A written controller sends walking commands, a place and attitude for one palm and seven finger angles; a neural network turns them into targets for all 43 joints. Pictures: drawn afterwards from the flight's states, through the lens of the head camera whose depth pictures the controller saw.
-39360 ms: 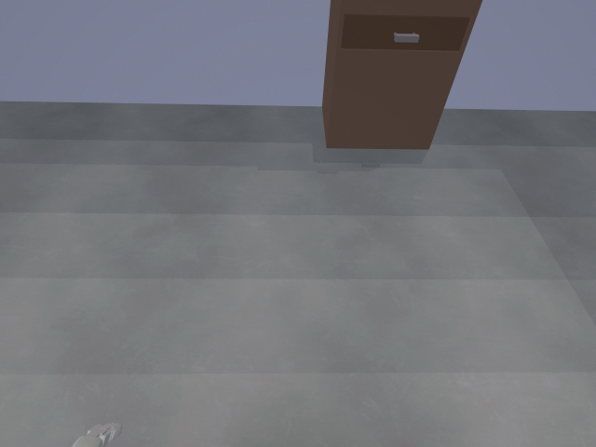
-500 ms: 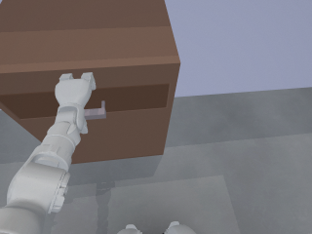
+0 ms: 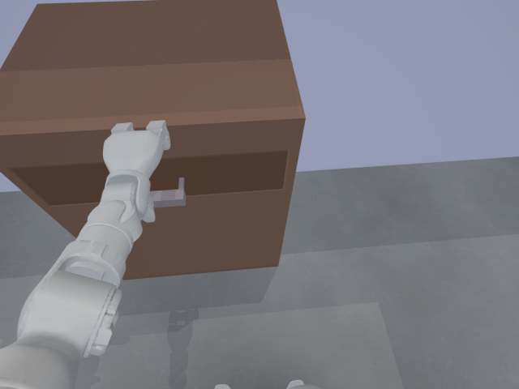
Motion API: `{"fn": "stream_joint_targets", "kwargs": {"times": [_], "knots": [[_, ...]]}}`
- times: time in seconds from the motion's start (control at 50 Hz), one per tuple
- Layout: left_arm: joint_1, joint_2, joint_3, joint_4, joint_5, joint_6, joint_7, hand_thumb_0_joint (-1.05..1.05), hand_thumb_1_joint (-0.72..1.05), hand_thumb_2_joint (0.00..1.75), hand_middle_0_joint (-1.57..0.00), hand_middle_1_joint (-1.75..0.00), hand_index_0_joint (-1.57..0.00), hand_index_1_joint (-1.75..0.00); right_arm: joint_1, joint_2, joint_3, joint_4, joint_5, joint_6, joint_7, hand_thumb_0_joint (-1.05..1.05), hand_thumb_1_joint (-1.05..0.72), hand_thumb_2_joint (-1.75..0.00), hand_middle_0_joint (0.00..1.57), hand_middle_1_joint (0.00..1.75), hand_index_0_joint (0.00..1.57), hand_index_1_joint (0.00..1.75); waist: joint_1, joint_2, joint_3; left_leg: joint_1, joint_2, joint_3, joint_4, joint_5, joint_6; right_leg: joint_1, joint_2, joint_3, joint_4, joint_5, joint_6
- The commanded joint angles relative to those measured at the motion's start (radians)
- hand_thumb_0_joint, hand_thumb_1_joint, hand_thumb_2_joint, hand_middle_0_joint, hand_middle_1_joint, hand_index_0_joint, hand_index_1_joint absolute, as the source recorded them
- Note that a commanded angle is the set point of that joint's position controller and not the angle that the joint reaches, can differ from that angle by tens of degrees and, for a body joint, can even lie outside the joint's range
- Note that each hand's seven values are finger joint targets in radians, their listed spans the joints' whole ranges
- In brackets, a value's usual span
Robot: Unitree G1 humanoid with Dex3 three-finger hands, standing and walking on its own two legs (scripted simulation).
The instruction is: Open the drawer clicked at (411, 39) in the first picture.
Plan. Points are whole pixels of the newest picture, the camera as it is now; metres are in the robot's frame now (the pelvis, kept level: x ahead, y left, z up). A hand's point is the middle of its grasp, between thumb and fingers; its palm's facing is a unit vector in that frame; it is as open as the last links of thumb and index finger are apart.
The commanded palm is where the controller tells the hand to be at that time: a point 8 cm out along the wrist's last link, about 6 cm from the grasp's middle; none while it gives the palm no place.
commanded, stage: draw the hand back to the body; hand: left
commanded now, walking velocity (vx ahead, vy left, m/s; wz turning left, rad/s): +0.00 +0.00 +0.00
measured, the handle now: (161, 190) +0.52 +0.19 -0.11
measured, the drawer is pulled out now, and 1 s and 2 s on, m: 0.00 0.00 0.00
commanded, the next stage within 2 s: step back with the hand held close in 1.70 s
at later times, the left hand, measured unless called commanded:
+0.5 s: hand (111, 200) +0.39 +0.21 +0.06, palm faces -0.01 -0.05 -1.00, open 13.8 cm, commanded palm +0.36 +0.21 +0.13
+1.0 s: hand (65, 244) +0.28 +0.19 +0.16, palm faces +0.27 -0.92 -0.27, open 12.8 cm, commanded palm +0.23 +0.24 +0.18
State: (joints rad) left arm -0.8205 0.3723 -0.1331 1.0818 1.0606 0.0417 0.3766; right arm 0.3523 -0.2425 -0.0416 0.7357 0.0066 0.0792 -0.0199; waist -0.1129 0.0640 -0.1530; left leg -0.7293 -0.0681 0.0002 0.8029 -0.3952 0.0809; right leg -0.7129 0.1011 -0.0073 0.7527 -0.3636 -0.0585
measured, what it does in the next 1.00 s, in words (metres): stands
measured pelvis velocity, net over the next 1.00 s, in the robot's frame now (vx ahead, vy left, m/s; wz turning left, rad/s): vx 0.01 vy -0.02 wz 0.00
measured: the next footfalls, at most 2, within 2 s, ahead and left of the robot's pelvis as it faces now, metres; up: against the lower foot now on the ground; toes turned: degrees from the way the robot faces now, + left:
none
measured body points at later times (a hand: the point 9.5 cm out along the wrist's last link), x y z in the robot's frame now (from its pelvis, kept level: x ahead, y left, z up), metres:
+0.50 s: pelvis +0.01 -0.01 +0.02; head +0.03 -0.03 +0.47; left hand +0.39 +0.21 +0.11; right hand +0.11 -0.27 -0.11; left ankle -0.02 +0.06 -0.70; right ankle -0.01 -0.09 -0.70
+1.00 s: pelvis +0.01 -0.02 +0.04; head -0.01 -0.03 +0.49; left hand +0.26 +0.24 +0.18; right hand +0.20 -0.22 -0.04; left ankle -0.02 +0.06 -0.70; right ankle -0.01 -0.09 -0.70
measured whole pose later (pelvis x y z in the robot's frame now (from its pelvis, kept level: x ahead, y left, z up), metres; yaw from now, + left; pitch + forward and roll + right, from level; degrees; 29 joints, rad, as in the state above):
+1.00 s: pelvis +0.01 -0.02 +0.04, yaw +0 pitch -3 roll +0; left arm 0.11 0.30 0.14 -0.07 -0.05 -0.04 0.09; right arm 0.16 -0.19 0.09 0.57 0.03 -0.01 -0.07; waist 0.03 0.04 0.00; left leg -0.10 -0.05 -0.01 0.42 -0.26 0.05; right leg -0.09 0.11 0.02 0.37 -0.23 -0.09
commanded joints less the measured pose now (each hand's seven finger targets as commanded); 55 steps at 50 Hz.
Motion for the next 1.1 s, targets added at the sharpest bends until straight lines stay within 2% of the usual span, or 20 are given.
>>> {"fn": "stream_joint_targets", "kwargs": {"times": [0.0, 0.06, 0.08, 0.14, 0.22, 0.3, 0.4, 0.42, 0.48, 0.52, 0.56, 0.68, 0.7, 0.72, 0.74, 0.76, 0.82, 0.84, 0.94, 1.08], "knots": [[-0.575, 0.19, 0.046, -0.266, 0.003, -0.007, 0.06, 0.0, -0.5, 0.3, -0.3, -1.2, -0.3, -1.2, 0.113, -0.156, -0.054, -0.062, -0.003, -0.011, -0.008, 0.0, -0.9, -0.9, 0.2, 0.3, 0.2, 0.3, -0.042, 0.012, -0.44, 0.387, 0.056, -0.049, -0.061, 0.482, -0.055, 0.113, -0.017, 0.018, -0.079, 0.332, 0.014], [-0.534, 0.206, 0.063, -0.244, 0.001, -0.012, 0.046, 0.0, -0.5, 0.3, -0.3, -1.2, -0.3, -1.2, 0.106, -0.155, -0.052, -0.066, -0.003, -0.006, -0.008, 0.0, -0.9, -0.9, 0.2, 0.3, 0.2, 0.3, -0.027, 0.02, -0.434, 0.366, 0.051, -0.038, -0.063, 0.485, -0.051, 0.144, -0.02, 0.026, -0.08, 0.356, 0.014], [-0.551, 0.195, 0.049, -0.254, 0.004, -0.014, 0.045, 0.0, -0.5, 0.3, -0.3, -1.2, -0.3, -1.2, 0.103, -0.154, -0.052, -0.064, -0.003, -0.006, -0.009, 0.0, -0.9, -0.9, 0.2, 0.3, 0.2, 0.3, -0.04, -0.017, -0.428, 0.356, 0.052, -0.038, -0.063, 0.471, -0.048, 0.146, -0.022, 0.028, -0.083, 0.356, 0.018], [-0.411, 0.266, 0.129, -0.315, 0.007, -0.024, 0.037, 0.0, -0.5, 0.3, -0.3, -1.2, -0.3, -1.2, 0.077, -0.151, -0.055, -0.095, -0.002, 0.004, -0.007, 0.0, -0.9, -0.9, 0.2, 0.3, 0.2, 0.3, 0.035, 0.04, -0.514, 0.396, 0.051, -0.023, -0.074, 0.565, -0.051, 0.244, -0.024, 0.037, -0.076, 0.435, 0.012], [-0.179, 0.235, 0.128, -0.323, -0.003, -0.003, 0.012, 0.0, -0.5, 0.3, -0.3, -1.2, -0.3, -1.2, 0.02, -0.143, -0.049, -0.13, 0.011, 0.026, 0.003, 0.0, -0.9, -0.9, 0.2, 0.3, 0.2, 0.3, 0.082, -0.023, -0.438, 0.342, 0.049, -0.009, -0.106, 0.593, -0.047, 0.339, -0.027, 0.041, -0.102, 0.493, 0.012], [-0.042, 0.239, 0.12, -0.403, -0.024, 0.037, -0.025, 0.0, -0.5, 0.3, -0.3, -1.2, -0.3, -1.2, -0.049, -0.147, -0.043, -0.165, 0.032, 0.045, 0.002, 0.0, -0.9, -0.9, 0.2, 0.3, 0.2, 0.3, 0.096, -0.101, -0.336, 0.289, 0.04, 0.012, -0.163, 0.469, -0.03, 0.423, -0.037, 0.062, -0.148, 0.501, 0.017], [0.011, 0.208, 0.068, -0.647, -0.047, 0.021, -0.083, 0.0, -0.5, 0.3, -0.3, -1.2, -0.3, -1.2, -0.134, -0.14, -0.043, -0.206, 0.046, 0.044, -0.013, 0.0, -0.9, -0.9, 0.2, 0.3, 0.2, 0.3, 0.088, -0.079, -0.288, 0.388, 0.041, 0.0, -0.202, 0.463, -0.021, 0.428, -0.042, 0.071, -0.192, 0.46, 0.017], [0.001, 0.217, 0.067, -0.731, -0.054, 0.005, -0.091, 0.0, -0.5, 0.3, -0.3, -1.2, -0.3, -1.2, -0.15, -0.14, -0.042, -0.216, 0.046, 0.04, -0.016, 0.0, -0.9, -0.9, 0.2, 0.3, 0.2, 0.3, 0.093, -0.031, -0.305, 0.428, 0.044, -0.006, -0.209, 0.489, -0.024, 0.428, -0.043, 0.071, -0.196, 0.445, 0.012], [0.078, 0.241, 0.091, -0.82, -0.056, -0.015, -0.101, 0.0, -0.5, 0.3, -0.3, -1.2, -0.3, -1.2, -0.194, -0.126, -0.036, -0.221, 0.039, 0.029, -0.025, 0.0, -0.9, -0.9, 0.2, 0.3, 0.2, 0.3, 0.112, -0.004, -0.28, 0.477, 0.043, -0.011, -0.219, 0.48, -0.028, 0.406, -0.042, 0.07, -0.207, 0.4, 0.012], [0.131, 0.271, 0.123, -0.861, -0.064, -0.019, -0.105, 0.0, -0.5, 0.3, -0.3, -1.2, -0.3, -1.2, -0.221, -0.124, -0.029, -0.224, 0.038, 0.026, -0.028, 0.0, -0.9, -0.9, 0.2, 0.3, 0.2, 0.3, 0.126, -0.012, -0.253, 0.469, 0.039, -0.012, -0.234, 0.446, -0.033, 0.427, -0.043, 0.073, -0.217, 0.374, 0.008], [0.177, 0.26, 0.12, -0.84, -0.065, -0.007, -0.11, 0.0, -0.5, 0.3, -0.3, -1.2, -0.3, -1.2, -0.254, -0.118, -0.016, -0.22, 0.041, 0.025, -0.027, 0.0, -0.9, -0.9, 0.2, 0.3, 0.2, 0.3, 0.132, -0.039, -0.168, 0.441, 0.036, -0.014, -0.253, 0.375, -0.035, 0.402, -0.044, 0.067, -0.229, 0.316, 0.009], [0.294, 0.261, 0.112, -0.987, -0.083, 0.03, -0.16, 0.0, -0.5, 0.3, -0.3, -1.2, -0.3, -1.2, -0.338, -0.11, 0.0, -0.254, 0.04, 0.018, -0.029, 0.0, -0.9, -0.9, 0.2, 0.3, 0.2, 0.3, 0.171, -0.04, -0.199, 0.482, 0.03, -0.009, -0.28, 0.374, -0.038, 0.469, -0.053, 0.077, -0.246, 0.309, 0.01], [0.269, -0.054, 0.097, -1.034, -0.82, -0.012, -0.196, 0.0, -0.47, 0.32, -0.3, -1.18, -0.3, -1.18, -0.248, -0.047, 0.028, -0.346, 0.073, -0.012, -0.031, 0.0, -0.9, -0.9, 0.2, 0.3, 0.2, 0.3, 0.064, -0.1, -0.057, 0.613, 0.064, -0.005, -0.312, 0.309, -0.022, 0.499, -0.056, 0.037, -0.348, 0.313, 0.023], [0.323, 0.008, 0.119, -1.089, -0.902, -0.044, -0.217, 0.0, -0.43, 0.33, -0.29, -1.15, -0.29, -1.15, -0.294, -0.064, 0.041, -0.336, 0.066, -0.042, -0.041, 0.0, -0.9, -0.9, 0.2, 0.3, 0.2, 0.3, 0.086, -0.17, -0.098, 0.659, 0.071, -0.025, -0.34, 0.262, -0.015, 0.54, -0.048, 0.051, -0.36, 0.284, 0.032], [0.362, 0.046, 0.149, -1.141, -0.918, -0.063, -0.225, 0.0, -0.4, 0.34, -0.29, -1.13, -0.29, -1.13, -0.319, -0.066, 0.046, -0.341, 0.065, -0.063, -0.046, 0.0, -0.9, -0.9, 0.2, 0.3, 0.2, 0.3, 0.1, -0.152, -0.067, 0.648, 0.065, -0.01, -0.343, 0.254, -0.009, 0.545, -0.053, 0.063, -0.368, 0.281, 0.035], [0.439, 0.125, 0.274, -1.149, -1.003, -0.083, -0.23, 0.0, -0.36, 0.36, -0.29, -1.11, -0.29, -1.11, -0.323, -0.084, 0.052, -0.333, 0.052, -0.065, -0.065, 0.0, -0.9, -0.9, 0.2, 0.3, 0.2, 0.3, 0.127, -0.158, -0.083, 0.639, 0.063, -0.008, -0.357, 0.299, -0.017, 0.593, -0.061, 0.06, -0.373, 0.332, 0.037], [0.528, 0.16, 0.357, -1.275, -1.081, -0.127, -0.254, 0.0, -0.26, 0.4, -0.28, -1.04, -0.28, -1.04, -0.317, -0.088, 0.068, -0.317, 0.031, -0.105, -0.072, 0.0, -0.9, -0.9, 0.2, 0.3, 0.2, 0.3, 0.145, 0.01, -0.056, 0.654, 0.063, -0.005, -0.398, 0.365, -0.045, 0.631, -0.074, 0.055, -0.392, 0.396, 0.03], [0.573, 0.143, 0.36, -1.294, -1.095, -0.133, -0.256, 0.0, -0.22, 0.42, -0.28, -1.02, -0.28, -1.02, -0.308, -0.08, 0.076, -0.31, 0.028, -0.112, -0.072, 0.0, -0.9, -0.9, 0.2, 0.3, 0.2, 0.3, 0.144, 0.019, -0.028, 0.654, 0.067, -0.011, -0.416, 0.386, -0.054, 0.64, -0.075, 0.047, -0.401, 0.404, 0.027], [0.739, 0.129, 0.402, -1.396, -1.131, -0.153, -0.278, 0.0, -0.05, 0.5, -0.27, -0.91, -0.27, -0.91, -0.298, -0.073, 0.077, -0.302, 0.015, -0.141, -0.061, 0.0, -0.9, -0.9, 0.2, 0.3, 0.2, 0.3, 0.146, 0.055, 0.041, 0.641, 0.078, -0.014, -0.451, 0.415, -0.07, 0.662, -0.079, 0.043, -0.436, 0.421, 0.023], [0.954, 0.086, 0.389, -1.562, -1.144, -0.178, -0.296, 0.0, 0.2, 0.6, -0.25, -0.75, -0.25, -0.75, -0.293, -0.086, 0.054, -0.307, 0.007, -0.186, -0.046, 0.0, -0.9, -0.9, 0.2, 0.3, 0.2, 0.3, 0.147, -0.021, 0.003, 0.675, 0.085, -0.015, -0.45, 0.462, -0.064, 0.67, -0.079, 0.038, -0.437, 0.438, 0.029]]}}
